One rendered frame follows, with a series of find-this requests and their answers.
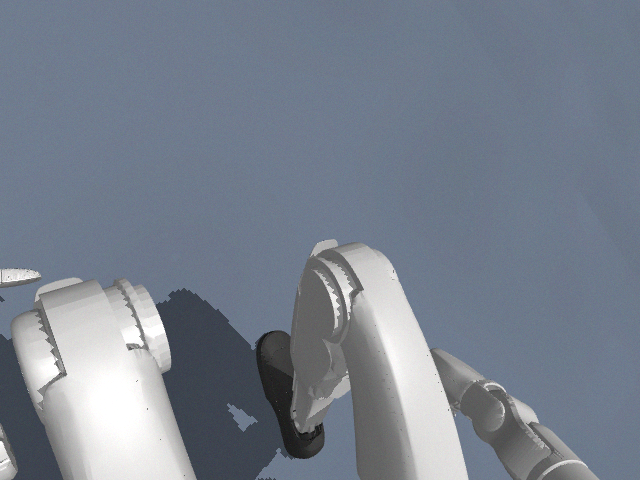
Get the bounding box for left robot hand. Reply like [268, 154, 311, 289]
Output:
[0, 268, 42, 288]

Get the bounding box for right robot arm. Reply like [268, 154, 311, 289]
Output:
[460, 380, 600, 480]

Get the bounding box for left robot arm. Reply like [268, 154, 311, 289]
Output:
[0, 423, 18, 480]

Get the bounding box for right robot foot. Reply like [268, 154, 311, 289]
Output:
[256, 330, 325, 459]

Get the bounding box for right robot hand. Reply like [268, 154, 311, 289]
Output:
[429, 348, 487, 417]

